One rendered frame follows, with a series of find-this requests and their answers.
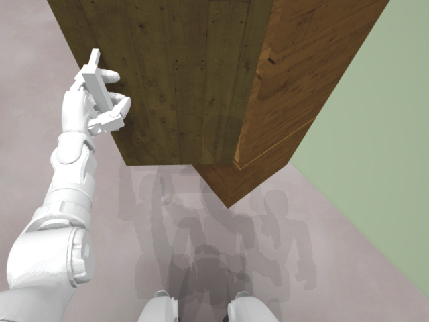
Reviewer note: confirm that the robot left forearm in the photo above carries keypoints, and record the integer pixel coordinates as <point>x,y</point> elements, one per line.
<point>71,193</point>

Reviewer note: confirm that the left robot upper arm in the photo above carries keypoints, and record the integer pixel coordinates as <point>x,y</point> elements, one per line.
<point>45,270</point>

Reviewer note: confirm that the left robot hand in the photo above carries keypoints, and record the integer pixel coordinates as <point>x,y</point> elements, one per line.
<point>78,108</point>

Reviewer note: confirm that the cupboard door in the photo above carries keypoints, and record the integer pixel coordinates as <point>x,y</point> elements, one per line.
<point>187,65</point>

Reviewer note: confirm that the right robot thigh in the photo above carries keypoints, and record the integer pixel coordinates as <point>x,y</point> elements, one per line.
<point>249,309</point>

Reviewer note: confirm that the handle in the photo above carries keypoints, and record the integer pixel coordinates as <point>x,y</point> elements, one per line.
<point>96,86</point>

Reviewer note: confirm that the left robot shin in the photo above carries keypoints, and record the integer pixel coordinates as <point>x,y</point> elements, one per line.
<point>161,293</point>

